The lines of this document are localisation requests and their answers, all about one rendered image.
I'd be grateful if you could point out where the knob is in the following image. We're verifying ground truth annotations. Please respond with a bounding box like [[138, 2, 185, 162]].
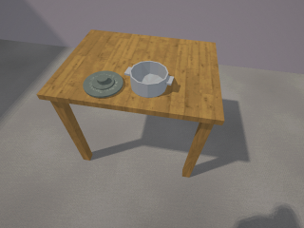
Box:
[[96, 74, 108, 85]]

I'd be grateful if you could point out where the lid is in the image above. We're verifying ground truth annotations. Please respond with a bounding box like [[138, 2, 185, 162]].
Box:
[[83, 70, 124, 98]]

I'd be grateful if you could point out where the pot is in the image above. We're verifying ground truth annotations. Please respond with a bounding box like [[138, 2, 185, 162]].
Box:
[[124, 61, 174, 98]]

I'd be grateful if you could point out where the table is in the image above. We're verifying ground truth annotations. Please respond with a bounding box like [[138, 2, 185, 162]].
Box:
[[36, 29, 225, 178]]

